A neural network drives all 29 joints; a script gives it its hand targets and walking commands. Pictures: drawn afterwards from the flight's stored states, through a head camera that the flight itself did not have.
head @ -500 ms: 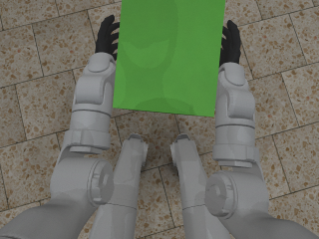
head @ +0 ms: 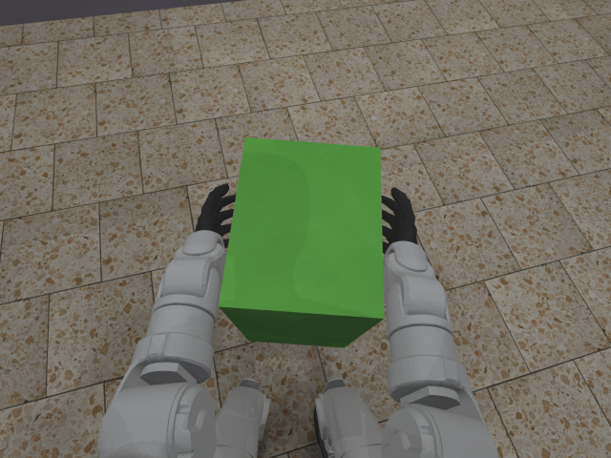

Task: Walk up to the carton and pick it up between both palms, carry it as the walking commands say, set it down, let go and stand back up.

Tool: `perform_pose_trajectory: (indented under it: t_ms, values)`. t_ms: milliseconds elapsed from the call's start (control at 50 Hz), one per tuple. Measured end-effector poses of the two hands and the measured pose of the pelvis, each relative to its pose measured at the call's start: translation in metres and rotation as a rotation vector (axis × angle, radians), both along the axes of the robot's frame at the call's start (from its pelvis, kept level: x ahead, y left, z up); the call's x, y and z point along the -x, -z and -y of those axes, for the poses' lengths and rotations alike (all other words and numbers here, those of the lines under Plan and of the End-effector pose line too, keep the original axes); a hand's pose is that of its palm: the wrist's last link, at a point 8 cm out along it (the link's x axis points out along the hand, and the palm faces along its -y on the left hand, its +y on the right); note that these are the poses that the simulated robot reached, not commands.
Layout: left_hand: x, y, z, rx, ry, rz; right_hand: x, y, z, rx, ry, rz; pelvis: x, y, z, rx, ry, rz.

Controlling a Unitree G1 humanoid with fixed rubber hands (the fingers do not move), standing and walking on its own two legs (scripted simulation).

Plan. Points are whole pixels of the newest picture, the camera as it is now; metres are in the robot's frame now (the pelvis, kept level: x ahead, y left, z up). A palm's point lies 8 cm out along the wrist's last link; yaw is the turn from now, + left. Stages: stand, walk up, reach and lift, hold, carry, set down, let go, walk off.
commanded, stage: reach and lift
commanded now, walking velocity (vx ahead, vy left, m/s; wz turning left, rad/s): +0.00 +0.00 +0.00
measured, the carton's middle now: (303, 261) +0.38 +0.00 -0.06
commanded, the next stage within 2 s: none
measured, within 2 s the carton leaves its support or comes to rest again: neither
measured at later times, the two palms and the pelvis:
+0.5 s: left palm (213, 225) +0.38 +0.11 +0.04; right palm (427, 233) +0.37 -0.14 +0.06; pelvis +0.06 +0.01 +0.06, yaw -1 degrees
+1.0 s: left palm (192, 222) +0.35 +0.12 +0.11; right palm (447, 232) +0.34 -0.14 +0.12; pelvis +0.02 +0.00 +0.06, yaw +0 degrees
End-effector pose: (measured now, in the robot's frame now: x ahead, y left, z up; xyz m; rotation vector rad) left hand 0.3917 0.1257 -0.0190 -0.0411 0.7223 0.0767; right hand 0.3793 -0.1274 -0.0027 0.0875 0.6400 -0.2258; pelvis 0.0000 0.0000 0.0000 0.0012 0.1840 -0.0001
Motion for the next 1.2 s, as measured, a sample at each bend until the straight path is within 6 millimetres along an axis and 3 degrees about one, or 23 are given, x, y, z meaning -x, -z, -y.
perform_pose_trajectory:
  t_ms: [120,280,440,620,860,1040,1200]
  values:
    - [-0.002,-0.033,-0.007,-0.005,0.010,-0.011,-0.002,-0.032,-0.006,0.010,-0.015,-0.012,-0.023,-0.019,-0.005,0.008,-0.017,0.047]
    - [0.004,-0.041,0.004,-0.040,0.040,-0.051,0.007,-0.039,0.005,-0.002,-0.002,-0.052,-0.045,-0.040,-0.014,0.014,-0.013,0.106]
    - [0.011,-0.050,0.015,-0.035,0.025,-0.020,0.012,-0.052,0.016,0.005,-0.015,-0.020,-0.054,-0.052,-0.016,0.004,0.017,0.146]
    - [0.017,-0.088,0.014,-0.062,0.024,0.040,0.012,-0.090,0.015,0.060,-0.066,0.033,-0.059,-0.060,-0.006,0.002,0.009,0.216]
    - [0.046,-0.109,0.017,-0.076,0.031,0.000,0.036,-0.112,0.017,0.034,-0.064,-0.007,-0.044,-0.060,0.001,-0.001,0.003,0.323]
    - [0.041,-0.131,0.004,-0.042,-0.003,0.031,0.039,-0.123,0.005,0.008,-0.036,0.025,-0.018,-0.055,0.001,-0.006,-0.001,0.356]
    - [0.045,-0.125,-0.003,-0.044,0.007,-0.010,0.042,-0.119,-0.001,0.026,-0.043,-0.018,-0.017,-0.056,-0.003,-0.001,0.002,0.355]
